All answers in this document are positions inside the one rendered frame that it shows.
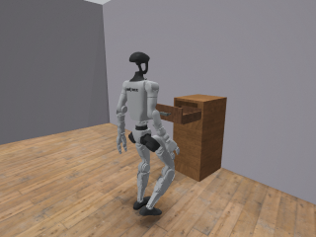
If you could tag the robot right upper arm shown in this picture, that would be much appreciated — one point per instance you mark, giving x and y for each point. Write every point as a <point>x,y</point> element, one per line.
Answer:
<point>152,89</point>

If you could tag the robot right hand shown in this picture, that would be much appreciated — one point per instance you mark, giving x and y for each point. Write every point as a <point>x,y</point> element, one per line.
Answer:
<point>170,147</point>

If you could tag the robot left forearm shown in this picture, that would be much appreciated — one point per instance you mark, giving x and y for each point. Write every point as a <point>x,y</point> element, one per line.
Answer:
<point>121,123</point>

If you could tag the drawer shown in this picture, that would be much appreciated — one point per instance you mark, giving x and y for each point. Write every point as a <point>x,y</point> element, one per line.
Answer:
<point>179,114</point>

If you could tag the robot right forearm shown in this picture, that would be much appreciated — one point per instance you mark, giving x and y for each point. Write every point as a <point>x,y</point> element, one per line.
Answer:
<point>160,130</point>

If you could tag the cabinet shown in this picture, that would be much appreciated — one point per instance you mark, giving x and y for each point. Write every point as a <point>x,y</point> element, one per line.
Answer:
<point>201,141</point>

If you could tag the robot left upper arm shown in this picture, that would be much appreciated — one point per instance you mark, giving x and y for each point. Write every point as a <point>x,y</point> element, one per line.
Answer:
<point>121,107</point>

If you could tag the right robot thigh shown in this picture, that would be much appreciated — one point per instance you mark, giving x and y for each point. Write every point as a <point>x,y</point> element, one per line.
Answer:
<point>155,144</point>

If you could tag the handle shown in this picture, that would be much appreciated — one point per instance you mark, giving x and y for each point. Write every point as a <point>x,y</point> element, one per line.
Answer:
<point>164,114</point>

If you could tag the right robot foot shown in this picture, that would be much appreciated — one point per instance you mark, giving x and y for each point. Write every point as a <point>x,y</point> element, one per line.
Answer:
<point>144,211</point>

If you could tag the robot left hand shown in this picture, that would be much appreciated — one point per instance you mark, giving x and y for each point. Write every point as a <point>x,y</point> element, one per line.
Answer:
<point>121,139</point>

